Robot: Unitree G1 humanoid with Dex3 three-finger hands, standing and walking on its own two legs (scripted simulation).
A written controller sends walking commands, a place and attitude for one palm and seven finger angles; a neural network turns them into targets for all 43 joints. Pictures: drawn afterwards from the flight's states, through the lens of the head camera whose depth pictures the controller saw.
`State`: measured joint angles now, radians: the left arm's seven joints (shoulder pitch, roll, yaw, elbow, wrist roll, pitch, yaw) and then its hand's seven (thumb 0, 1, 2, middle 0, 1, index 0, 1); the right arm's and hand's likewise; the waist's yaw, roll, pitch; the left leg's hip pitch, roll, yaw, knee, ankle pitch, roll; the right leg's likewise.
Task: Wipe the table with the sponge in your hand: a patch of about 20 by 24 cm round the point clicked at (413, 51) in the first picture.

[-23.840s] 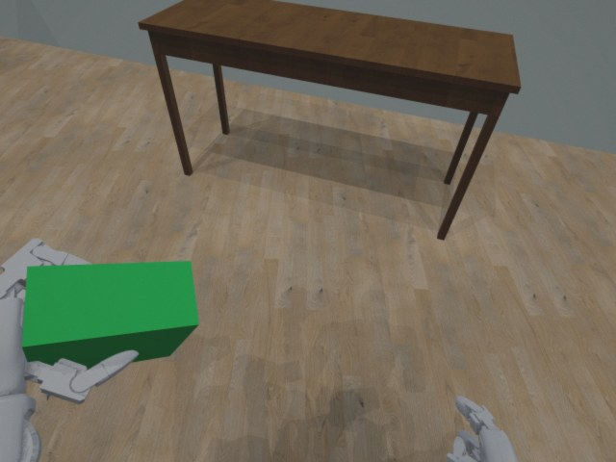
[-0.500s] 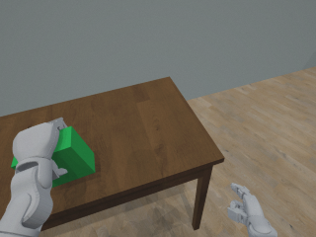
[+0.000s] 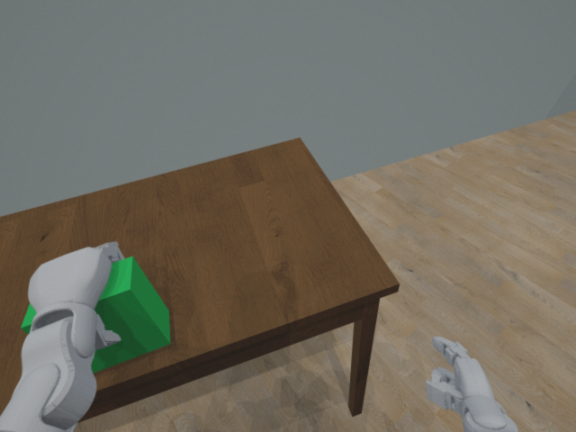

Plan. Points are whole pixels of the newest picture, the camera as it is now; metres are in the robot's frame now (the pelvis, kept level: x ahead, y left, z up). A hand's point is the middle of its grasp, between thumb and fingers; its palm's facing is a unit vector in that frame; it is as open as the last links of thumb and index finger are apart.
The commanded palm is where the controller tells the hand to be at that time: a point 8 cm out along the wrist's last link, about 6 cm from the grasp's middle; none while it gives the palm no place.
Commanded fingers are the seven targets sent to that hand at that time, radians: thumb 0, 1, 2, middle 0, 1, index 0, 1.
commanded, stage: move the sponge above the wiping area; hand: left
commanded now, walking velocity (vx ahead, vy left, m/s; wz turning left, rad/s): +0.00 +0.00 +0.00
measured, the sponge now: (113, 326) +0.23 +0.30 +0.03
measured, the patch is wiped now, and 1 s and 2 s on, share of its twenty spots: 0.00 0.00 0.00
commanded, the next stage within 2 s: none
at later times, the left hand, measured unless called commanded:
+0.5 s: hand (106, 304) +0.24 +0.29 +0.08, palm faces -0.08 -0.10 -0.99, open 10.4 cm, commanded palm +0.21 +0.30 +0.16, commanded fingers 0.00 0.10 1.30 -1.20 -1.60 -1.20 -1.60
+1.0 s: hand (114, 295) +0.25 +0.28 +0.09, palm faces +0.00 -0.07 -1.00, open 10.4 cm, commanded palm +0.22 +0.30 +0.17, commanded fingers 0.00 0.10 1.30 -1.20 -1.60 -1.20 -1.60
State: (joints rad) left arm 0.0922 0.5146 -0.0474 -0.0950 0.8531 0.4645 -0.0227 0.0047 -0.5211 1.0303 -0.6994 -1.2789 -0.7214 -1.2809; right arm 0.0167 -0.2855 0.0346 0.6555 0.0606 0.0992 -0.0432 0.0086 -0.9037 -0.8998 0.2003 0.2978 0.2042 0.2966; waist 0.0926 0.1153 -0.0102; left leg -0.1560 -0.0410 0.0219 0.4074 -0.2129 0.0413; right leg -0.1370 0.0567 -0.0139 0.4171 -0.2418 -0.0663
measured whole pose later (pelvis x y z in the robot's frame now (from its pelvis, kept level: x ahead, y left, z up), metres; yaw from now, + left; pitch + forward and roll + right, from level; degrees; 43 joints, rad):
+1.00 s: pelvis +0.01 +0.00 +0.00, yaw +0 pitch -1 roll +0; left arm 0.11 0.54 -0.05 -0.12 0.87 0.25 -0.01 0.00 -0.52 1.03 -0.70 -1.28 -0.72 -1.28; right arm 0.05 -0.26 0.02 0.66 0.05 0.06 -0.06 0.01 -0.90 -0.90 0.20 0.30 0.20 0.30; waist 0.11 0.09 -0.01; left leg -0.17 -0.04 0.02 0.43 -0.23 0.05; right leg -0.15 0.06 -0.01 0.42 -0.25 -0.06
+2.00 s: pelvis +0.00 +0.00 +0.00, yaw +0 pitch -2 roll +0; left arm 0.06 0.55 0.00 -0.08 0.84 0.45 0.02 0.00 -0.52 1.04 -0.69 -1.29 -0.71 -1.29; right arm 0.02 -0.28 0.04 0.67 0.07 0.11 -0.04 0.01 -0.90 -0.90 0.20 0.30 0.20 0.30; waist 0.10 0.10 -0.01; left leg -0.15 -0.04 0.02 0.41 -0.22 0.04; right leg -0.12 0.06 -0.01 0.40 -0.24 -0.07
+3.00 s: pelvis +0.00 +0.00 +0.00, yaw +1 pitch -2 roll +0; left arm 0.10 0.52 -0.07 -0.08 0.85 0.42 -0.08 0.00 -0.53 1.04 -0.69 -1.29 -0.71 -1.29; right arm 0.04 -0.30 0.03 0.64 0.06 0.10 -0.05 0.01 -0.90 -0.90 0.20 0.30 0.20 0.30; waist 0.10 0.11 0.00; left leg -0.17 -0.05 0.00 0.43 -0.22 0.05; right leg -0.14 0.05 -0.02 0.42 -0.24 -0.06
